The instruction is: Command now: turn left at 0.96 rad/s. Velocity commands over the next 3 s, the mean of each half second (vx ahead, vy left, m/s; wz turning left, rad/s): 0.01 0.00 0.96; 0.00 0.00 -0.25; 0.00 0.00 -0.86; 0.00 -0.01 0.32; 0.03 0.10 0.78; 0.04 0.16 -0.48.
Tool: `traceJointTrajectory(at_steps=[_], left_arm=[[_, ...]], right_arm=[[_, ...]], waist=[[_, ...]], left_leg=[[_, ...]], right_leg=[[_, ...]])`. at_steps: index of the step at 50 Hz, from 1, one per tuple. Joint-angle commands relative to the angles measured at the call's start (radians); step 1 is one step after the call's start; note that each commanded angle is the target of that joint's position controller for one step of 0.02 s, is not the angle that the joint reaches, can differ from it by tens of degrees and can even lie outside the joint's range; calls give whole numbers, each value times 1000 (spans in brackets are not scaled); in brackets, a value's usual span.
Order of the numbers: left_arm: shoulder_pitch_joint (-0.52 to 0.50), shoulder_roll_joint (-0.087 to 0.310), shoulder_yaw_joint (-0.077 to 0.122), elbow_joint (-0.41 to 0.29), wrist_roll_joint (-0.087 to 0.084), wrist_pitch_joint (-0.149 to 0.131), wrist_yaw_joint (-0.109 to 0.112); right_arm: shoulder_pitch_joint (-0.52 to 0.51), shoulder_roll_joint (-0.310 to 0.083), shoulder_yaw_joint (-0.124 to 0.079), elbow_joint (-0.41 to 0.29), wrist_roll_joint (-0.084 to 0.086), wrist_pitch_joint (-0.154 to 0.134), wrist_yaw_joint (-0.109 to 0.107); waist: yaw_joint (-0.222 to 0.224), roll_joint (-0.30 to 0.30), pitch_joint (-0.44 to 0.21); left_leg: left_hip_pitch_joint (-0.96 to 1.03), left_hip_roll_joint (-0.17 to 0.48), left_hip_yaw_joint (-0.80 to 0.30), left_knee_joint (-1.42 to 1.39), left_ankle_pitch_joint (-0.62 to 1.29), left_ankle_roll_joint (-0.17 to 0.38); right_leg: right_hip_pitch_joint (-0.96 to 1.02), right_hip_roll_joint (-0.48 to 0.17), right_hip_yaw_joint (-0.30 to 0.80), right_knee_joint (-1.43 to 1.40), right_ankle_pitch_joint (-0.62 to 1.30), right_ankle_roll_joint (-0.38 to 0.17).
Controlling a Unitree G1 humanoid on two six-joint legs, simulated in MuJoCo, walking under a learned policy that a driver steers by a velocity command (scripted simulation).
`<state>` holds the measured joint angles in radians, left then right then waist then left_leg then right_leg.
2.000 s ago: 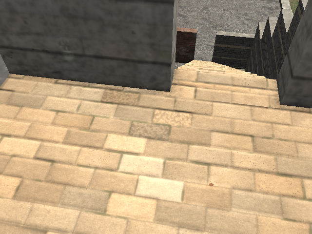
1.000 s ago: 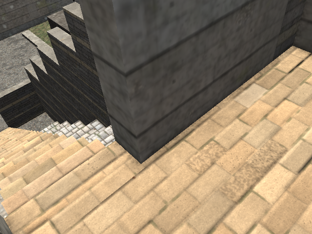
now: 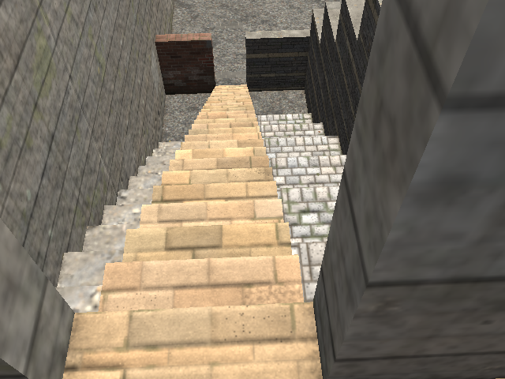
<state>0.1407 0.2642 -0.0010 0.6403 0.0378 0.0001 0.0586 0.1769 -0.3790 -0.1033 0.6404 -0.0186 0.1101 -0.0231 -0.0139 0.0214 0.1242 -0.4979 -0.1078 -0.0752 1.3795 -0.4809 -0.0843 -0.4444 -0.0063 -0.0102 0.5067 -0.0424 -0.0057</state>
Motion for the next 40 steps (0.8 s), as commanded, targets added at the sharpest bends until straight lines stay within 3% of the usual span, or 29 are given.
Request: traceJointTrajectory(at_steps=[1,2,3,5,6,7,8,9,10,11,12,13,14,16,17,18,19,22,24,25,27,29,30,31,32,33,34,36,40], left_arm=[[-8,114,47,-70,15,8,-6],[-10,127,54,-71,21,7,-9],[26,140,67,-80,24,21,-2],[26,179,88,-94,31,34,-5],[44,202,98,-85,31,49,1],[32,219,109,-98,40,58,4],[31,213,113,-102,26,62,6],[46,197,119,-87,19,50,-4],[79,79,92,-67,5,55,-13],[-33,65,88,-183,17,66,-12],[-67,84,87,-200,-9,53,-4],[-56,141,91,-163,-29,46,-18],[20,149,98,-114,-28,39,-23],[71,162,106,-54,5,42,-31],[76,148,101,-58,7,48,-38],[31,122,86,-68,-2,58,-39],[-31,87,68,-87,1,63,-32],[-32,86,56,-96,7,63,-17],[-52,111,63,-106,-10,52,-13],[-35,116,63,-104,-20,47,-23],[23,124,61,-91,-34,47,-20],[88,95,53,-66,-30,45,-16],[82,69,42,-62,-17,39,-13],[27,90,32,-81,2,31,-11],[-1,129,38,-70,-4,37,-24],[12,94,32,-67,-14,35,-39],[12,106,37,-59,-20,35,-49],[54,196,78,-41,-21,39,-40],[132,204,112,-22,-24,52,-32]], right_arm=[[108,-34,-5,-68,18,26,13],[119,3,3,-78,24,29,10],[108,8,4,-95,31,31,18],[78,-9,0,-132,43,34,34],[81,-19,-5,-147,52,25,47],[107,-25,-4,-141,56,17,58],[185,-17,-6,-101,58,8,63],[197,-24,-9,-79,42,4,59],[178,-51,1,-94,34,1,48],[139,-232,-29,-170,25,6,37],[78,-218,-36,-167,1,6,21],[10,-186,-22,-167,-13,-9,19],[-68,-163,-23,-178,-19,-14,21],[-44,-84,-3,-180,3,-31,18],[7,-69,2,-169,13,-33,11],[54,-57,4,-156,11,-39,15],[77,-78,-7,-143,0,-48,8],[126,-91,-21,-114,6,-61,5],[138,-85,-19,-89,10,-65,9],[134,-104,-24,-82,8,-75,15],[95,-90,-20,-71,11,-81,15],[39,-50,-3,-56,25,-78,10],[37,0,19,-45,34,-80,3],[116,76,44,-25,23,-82,2],[150,10,32,-7,19,-70,0],[123,-20,28,8,6,-66,-2],[75,-22,28,11,5,-72,-1],[8,-22,31,1,4,-79,0],[-30,-8,44,-12,12,-80,-12]], waist=[[-35,-178,-197],[-41,-198,-197],[-22,-211,-225],[-15,-256,-235],[-25,-276,-250],[-27,-259,-261],[-58,-218,-261],[-63,-60,-163],[-64,260,-79],[-80,401,-67],[-37,283,18],[17,171,62],[63,182,30],[51,161,-50],[44,127,-70],[20,94,-84],[-15,50,-104],[-34,115,-148],[-52,86,-151],[-34,123,-160],[-13,111,-192],[32,84,-195],[37,36,-200],[-17,-165,-215],[-45,-256,-173],[-27,-215,-131],[-18,-195,-86],[7,-205,-98],[34,-141,-160]], left_leg=[[70,60,33,-106,42,-13],[102,71,55,-175,9,-17],[128,82,53,-246,-41,-6],[201,104,96,-391,-67,31],[264,100,140,-469,-99,49],[312,85,183,-556,-90,76],[379,84,173,-701,-27,116],[418,80,91,-797,19,139],[337,265,-238,-1042,-91,179],[142,461,-698,-1236,-23,320],[33,427,-653,-1263,-47,367],[7,314,-423,-1181,-21,295],[26,236,-313,-1119,77,263],[125,196,-279,-1033,280,262],[178,203,-318,-1023,321,277],[257,202,-335,-1004,383,285],[336,217,-367,-1003,393,303],[448,248,-442,-968,508,339],[434,242,-441,-937,622,331],[435,249,-454,-912,739,322],[430,256,-448,-886,852,299],[349,208,-401,-865,759,235],[289,167,-361,-849,592,182],[219,77,-242,-731,279,124],[192,-16,-106,-767,-3,110],[221,35,-88,-747,-21,102],[215,37,-54,-771,19,98],[172,11,-8,-745,65,101],[27,22,-24,-562,-4,82]], right_leg=[[115,-210,154,-193,-23,-185],[115,-208,135,-198,-75,-167],[135,-252,136,-207,-122,-157],[112,-288,121,-239,-266,-139],[93,-252,70,-249,-366,-109],[81,-252,39,-240,-410,-87],[31,-266,19,-187,-502,-47],[-134,-211,-71,3,-574,21],[-334,-74,-207,375,-579,90],[-444,22,-19,559,-618,141],[-391,5,55,738,-521,126],[-328,-32,91,681,-332,101],[-266,-22,51,677,-241,92],[-227,-12,32,713,-191,91],[-228,0,43,670,-217,92],[-256,-1,37,592,-241,93],[-283,9,39,509,-252,89],[-230,27,74,361,-322,63],[-126,41,73,305,-340,49],[-84,43,79,290,-378,43],[23,36,74,212,-389,27],[220,33,33,-17,-262,10],[341,1,66,-166,-139,0],[419,-180,306,-251,-53,-33],[321,-273,478,-230,-1,-157],[271,-276,523,-248,-25,-203],[257,-227,487,-232,-34,-189],[306,-153,444,-173,58,-161],[424,-154,515,-143,144,-197]])
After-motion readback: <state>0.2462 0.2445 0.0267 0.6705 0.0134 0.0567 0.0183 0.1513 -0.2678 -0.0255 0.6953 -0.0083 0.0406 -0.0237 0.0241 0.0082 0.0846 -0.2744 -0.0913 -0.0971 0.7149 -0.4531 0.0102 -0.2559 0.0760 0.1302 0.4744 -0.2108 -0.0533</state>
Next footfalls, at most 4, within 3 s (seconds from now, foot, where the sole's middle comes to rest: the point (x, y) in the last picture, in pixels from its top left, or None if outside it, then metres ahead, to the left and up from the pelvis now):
0.20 left None -0.04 0.11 -0.76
0.60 right None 0.07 -0.04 -0.76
1.02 left None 0.00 0.16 -0.76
1.46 right None -0.04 -0.03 -0.76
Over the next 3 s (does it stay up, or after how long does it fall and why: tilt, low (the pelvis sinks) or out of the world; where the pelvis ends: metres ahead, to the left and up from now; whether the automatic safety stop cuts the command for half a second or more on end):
stays up -0.04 0.21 0.01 its command is cut before an obstacle after 1.9 s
